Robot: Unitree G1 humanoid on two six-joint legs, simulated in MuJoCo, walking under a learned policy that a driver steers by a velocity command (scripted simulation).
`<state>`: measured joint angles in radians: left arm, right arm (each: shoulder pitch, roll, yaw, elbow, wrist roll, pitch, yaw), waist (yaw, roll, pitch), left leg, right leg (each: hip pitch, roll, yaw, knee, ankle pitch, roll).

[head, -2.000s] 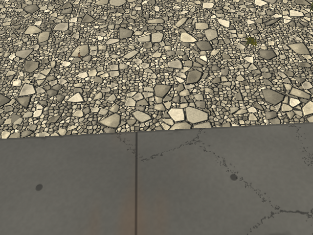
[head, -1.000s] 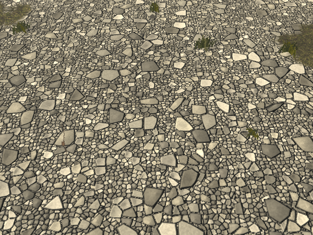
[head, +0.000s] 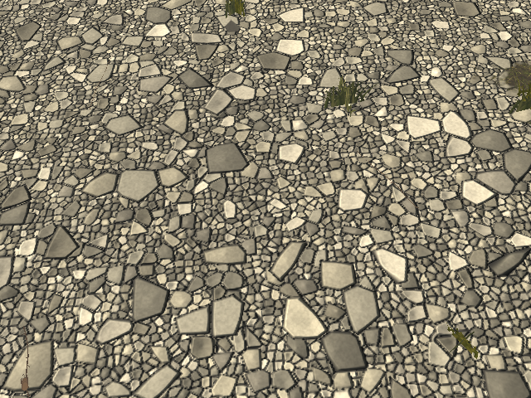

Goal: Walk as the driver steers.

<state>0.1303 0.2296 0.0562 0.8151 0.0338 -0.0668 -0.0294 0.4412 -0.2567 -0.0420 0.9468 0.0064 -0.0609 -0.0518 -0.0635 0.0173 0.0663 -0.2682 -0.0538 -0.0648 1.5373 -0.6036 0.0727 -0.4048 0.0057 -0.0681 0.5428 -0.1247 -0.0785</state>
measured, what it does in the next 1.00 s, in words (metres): walks ahead: left foot, then right foot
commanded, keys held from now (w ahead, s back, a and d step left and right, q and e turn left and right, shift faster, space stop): w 1.00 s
